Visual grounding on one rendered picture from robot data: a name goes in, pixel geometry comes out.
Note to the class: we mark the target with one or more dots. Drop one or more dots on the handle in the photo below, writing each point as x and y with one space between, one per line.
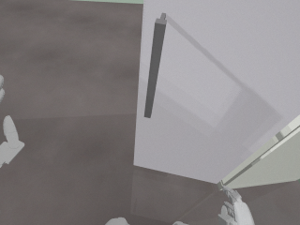
157 44

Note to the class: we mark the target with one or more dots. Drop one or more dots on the fridge door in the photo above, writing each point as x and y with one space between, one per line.
228 81

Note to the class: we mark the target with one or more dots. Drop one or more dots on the left robot hand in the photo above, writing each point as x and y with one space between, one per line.
10 149

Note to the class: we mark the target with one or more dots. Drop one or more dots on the right robot hand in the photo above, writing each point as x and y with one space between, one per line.
238 210

